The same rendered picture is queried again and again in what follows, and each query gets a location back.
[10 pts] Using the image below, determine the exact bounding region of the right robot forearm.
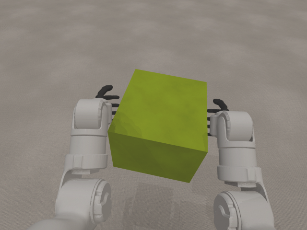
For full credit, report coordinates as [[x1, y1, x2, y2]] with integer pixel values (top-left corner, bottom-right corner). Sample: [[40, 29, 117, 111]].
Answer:
[[210, 111, 272, 211]]

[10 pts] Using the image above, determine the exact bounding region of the right robot hand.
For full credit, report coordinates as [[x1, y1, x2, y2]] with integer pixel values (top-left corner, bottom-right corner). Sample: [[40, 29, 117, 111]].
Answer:
[[207, 99, 229, 136]]

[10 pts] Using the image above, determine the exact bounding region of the robot right upper arm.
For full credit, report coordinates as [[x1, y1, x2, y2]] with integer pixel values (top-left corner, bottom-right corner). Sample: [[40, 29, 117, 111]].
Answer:
[[213, 191, 276, 230]]

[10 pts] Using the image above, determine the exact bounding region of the left robot forearm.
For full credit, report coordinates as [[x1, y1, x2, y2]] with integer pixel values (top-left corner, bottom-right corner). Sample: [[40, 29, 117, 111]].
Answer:
[[55, 98, 112, 209]]

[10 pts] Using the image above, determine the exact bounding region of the left robot hand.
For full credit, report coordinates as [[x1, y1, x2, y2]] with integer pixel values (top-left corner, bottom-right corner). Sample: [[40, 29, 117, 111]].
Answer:
[[95, 85, 119, 115]]

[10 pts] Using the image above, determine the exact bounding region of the robot left upper arm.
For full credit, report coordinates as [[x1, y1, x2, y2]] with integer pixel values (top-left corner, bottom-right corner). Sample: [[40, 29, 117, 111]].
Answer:
[[26, 178, 112, 230]]

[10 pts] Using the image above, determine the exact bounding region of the carton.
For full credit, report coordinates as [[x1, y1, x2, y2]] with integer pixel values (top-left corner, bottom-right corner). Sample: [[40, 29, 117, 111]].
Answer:
[[107, 69, 208, 183]]

